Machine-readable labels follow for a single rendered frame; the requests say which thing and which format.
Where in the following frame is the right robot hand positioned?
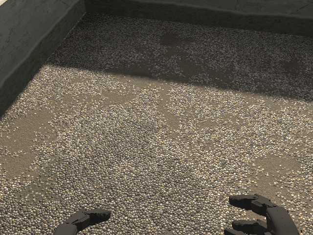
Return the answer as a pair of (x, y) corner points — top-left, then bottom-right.
(224, 194), (302, 235)

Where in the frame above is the left robot hand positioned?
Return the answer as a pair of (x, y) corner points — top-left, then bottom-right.
(53, 209), (112, 235)

